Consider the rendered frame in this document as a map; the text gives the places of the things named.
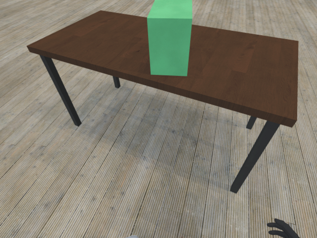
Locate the table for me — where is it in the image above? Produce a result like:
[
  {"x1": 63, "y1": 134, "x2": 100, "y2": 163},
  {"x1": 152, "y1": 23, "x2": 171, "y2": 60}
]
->
[{"x1": 27, "y1": 10, "x2": 299, "y2": 193}]

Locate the right robot hand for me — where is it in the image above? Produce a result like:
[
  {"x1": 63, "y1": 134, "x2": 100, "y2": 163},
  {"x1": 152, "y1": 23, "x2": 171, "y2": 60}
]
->
[{"x1": 267, "y1": 218, "x2": 300, "y2": 238}]

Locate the carton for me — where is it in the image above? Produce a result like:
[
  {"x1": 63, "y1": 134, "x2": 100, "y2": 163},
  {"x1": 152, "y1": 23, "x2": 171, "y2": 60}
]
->
[{"x1": 147, "y1": 0, "x2": 192, "y2": 76}]

